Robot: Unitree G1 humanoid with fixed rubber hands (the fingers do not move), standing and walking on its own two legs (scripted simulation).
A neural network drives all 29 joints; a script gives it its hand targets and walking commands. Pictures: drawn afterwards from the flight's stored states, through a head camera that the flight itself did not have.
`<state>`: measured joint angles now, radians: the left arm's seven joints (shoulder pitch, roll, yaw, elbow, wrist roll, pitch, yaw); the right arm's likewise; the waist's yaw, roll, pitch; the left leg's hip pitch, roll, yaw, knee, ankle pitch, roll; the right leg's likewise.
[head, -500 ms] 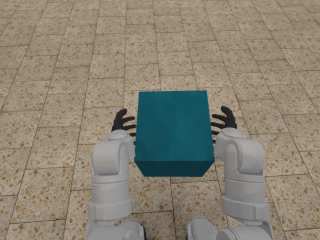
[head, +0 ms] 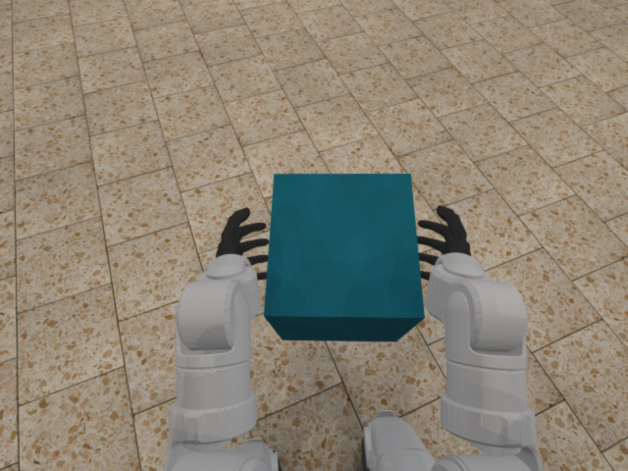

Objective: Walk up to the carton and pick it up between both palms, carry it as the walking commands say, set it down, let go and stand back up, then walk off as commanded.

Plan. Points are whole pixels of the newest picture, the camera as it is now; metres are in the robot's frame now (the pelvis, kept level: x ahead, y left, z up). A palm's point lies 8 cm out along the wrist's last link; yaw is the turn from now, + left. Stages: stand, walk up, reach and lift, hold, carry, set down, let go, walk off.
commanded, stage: carry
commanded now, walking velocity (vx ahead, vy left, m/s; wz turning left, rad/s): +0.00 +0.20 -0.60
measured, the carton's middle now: (340, 265) +0.37 -0.02 -0.01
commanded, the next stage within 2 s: none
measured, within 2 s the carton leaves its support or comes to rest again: neither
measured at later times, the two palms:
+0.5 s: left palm (204, 340) +0.24 +0.14 +0.07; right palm (451, 395) +0.18 -0.10 +0.08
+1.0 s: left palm out of the picture +0.13 +0.16 +0.09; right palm out of the picture +0.07 -0.08 +0.10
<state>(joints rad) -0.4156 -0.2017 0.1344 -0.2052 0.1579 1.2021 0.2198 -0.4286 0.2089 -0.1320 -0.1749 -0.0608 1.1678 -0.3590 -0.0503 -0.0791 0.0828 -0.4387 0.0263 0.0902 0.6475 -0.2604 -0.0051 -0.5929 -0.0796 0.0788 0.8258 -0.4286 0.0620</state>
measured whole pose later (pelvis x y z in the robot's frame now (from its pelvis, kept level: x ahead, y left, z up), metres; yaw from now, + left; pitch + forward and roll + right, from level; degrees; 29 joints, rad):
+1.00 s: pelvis -0.19 +0.12 +0.00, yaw -17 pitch +0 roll +0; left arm -0.44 -0.21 0.20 0.05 0.11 1.24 0.31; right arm -0.49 0.23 -0.20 0.08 -0.12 1.23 -0.39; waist 0.03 0.01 -0.06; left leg -0.49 0.09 0.17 0.52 -0.06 0.00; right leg -0.42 -0.01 -0.10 0.71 -0.42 -0.05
